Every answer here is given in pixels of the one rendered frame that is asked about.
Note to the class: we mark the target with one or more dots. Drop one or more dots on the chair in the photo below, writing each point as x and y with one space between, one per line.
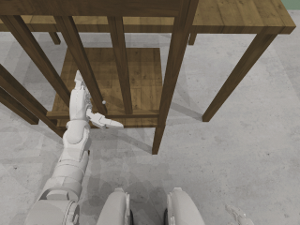
128 79

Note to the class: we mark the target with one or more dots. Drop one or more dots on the left robot forearm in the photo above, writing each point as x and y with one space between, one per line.
66 181

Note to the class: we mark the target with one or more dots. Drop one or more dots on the right robot thigh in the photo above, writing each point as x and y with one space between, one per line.
183 209

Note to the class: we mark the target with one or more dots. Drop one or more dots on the robot right hand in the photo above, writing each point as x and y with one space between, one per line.
238 215

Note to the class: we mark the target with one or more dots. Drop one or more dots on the left robot upper arm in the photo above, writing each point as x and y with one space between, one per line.
54 212

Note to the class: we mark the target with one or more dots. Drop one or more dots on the robot left hand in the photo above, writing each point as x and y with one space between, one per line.
79 103

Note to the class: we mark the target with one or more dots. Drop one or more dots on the table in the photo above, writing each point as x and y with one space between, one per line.
265 18

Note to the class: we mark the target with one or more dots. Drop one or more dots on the robot left shin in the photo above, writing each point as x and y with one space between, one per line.
127 219

